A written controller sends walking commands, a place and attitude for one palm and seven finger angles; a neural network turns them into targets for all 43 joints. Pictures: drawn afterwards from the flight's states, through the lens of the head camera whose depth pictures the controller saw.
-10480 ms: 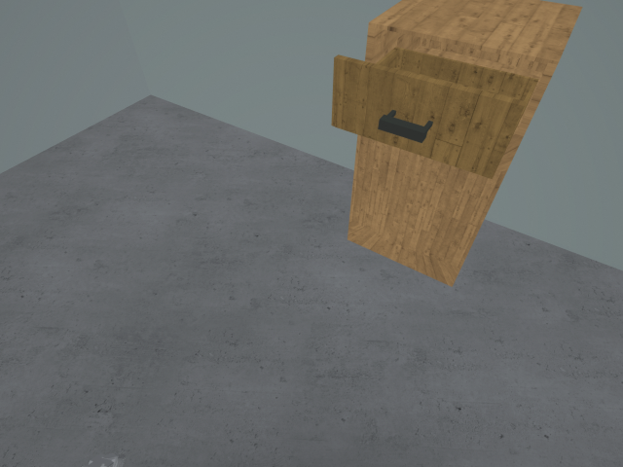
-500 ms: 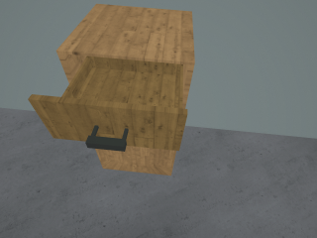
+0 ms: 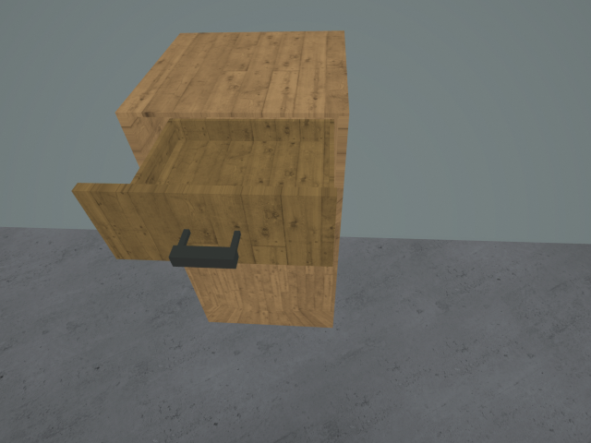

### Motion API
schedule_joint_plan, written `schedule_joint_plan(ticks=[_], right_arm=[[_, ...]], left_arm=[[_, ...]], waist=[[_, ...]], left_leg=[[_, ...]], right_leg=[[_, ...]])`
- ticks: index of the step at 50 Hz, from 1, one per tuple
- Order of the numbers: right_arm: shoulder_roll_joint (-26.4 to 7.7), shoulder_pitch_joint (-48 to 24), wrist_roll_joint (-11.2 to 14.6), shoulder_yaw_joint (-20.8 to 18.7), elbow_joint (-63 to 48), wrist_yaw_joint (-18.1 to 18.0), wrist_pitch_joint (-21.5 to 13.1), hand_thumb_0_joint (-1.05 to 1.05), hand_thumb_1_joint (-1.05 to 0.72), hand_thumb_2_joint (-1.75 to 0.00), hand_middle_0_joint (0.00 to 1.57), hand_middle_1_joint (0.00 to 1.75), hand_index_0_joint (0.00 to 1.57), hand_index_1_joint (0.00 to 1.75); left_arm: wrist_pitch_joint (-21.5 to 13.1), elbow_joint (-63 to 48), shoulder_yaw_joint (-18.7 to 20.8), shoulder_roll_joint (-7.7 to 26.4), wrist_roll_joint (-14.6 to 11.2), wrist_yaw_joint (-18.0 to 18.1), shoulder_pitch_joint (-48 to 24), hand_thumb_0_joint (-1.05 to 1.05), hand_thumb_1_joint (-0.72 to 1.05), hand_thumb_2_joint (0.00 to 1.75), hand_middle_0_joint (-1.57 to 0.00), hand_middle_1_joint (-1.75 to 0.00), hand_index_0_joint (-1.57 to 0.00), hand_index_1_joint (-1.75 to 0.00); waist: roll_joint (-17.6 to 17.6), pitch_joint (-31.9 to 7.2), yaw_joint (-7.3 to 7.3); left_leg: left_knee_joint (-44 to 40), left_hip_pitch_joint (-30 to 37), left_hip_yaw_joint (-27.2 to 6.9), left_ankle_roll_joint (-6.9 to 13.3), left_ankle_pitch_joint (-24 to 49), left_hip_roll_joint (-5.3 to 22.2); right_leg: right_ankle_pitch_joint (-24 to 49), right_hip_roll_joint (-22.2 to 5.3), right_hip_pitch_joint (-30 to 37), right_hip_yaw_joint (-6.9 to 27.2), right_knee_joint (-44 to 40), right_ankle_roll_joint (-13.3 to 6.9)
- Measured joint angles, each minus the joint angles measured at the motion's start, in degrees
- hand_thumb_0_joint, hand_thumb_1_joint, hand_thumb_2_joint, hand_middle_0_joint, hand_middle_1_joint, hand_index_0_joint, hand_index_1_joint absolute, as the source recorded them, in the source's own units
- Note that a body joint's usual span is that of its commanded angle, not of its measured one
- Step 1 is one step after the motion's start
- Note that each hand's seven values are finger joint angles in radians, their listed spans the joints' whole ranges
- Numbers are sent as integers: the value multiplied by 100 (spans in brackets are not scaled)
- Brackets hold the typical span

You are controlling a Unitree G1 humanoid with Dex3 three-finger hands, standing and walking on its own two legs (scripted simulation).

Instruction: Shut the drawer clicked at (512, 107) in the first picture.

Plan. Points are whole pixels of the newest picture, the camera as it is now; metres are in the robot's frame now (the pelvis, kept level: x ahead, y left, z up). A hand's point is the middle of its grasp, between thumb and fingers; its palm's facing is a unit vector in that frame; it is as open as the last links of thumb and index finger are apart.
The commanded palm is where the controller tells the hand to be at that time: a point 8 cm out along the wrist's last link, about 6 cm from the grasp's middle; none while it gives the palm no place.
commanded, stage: come to a stop and stand still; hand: left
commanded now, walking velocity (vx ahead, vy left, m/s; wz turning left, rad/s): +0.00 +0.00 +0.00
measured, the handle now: (207, 246) +0.41 +0.18 +0.02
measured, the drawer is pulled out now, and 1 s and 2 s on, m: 0.23 0.23 0.23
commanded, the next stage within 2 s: look again from close up in 0.68 s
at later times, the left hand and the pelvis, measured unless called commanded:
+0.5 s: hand out of the picture +0.00 +0.14 -0.17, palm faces +0.03 -0.98 -0.20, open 7.3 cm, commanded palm none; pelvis +0.01 -0.03 +0.00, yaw +1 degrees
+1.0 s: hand out of the picture +0.02 +0.14 -0.17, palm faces +0.05 -0.98 -0.20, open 7.3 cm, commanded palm none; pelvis +0.02 -0.04 +0.00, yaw +2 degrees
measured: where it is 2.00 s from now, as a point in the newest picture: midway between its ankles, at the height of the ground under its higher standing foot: outside the picture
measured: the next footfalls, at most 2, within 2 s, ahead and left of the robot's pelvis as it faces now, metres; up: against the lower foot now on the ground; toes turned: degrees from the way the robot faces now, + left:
none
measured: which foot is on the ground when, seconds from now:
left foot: down 0.00-1.00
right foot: down 0.00-1.00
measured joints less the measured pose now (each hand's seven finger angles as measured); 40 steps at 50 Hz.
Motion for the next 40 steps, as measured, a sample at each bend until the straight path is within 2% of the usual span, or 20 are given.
schedule_joint_plan(ticks=[22, 40], right_arm=[[288, 123, 27, 63, 680, -42, -21, 0, -91, -90, 19, 30, 19, 30], [320, -133, 23, 19, 708, -93, -46, 1, -92, -90, 19, 30, 19, 30]], left_arm=[[-114, 441, -25, -240, -39, -4, 19, 1, 92, 90, -20, -30, -20, -30], [-143, 463, 22, -184, -28, 21, -35, 1, 92, 90, -20, -30, -20, -30]], waist=[[-133, 272, -5], [-175, 212, 55]], left_leg=[[-275, 70, -171, -271, 119, 239], [-393, 224, -243, -336, 96, 308]], right_leg=[[12, 236, 89, -200, -218, -246], [-29, 305, 278, -283, -355, -289]])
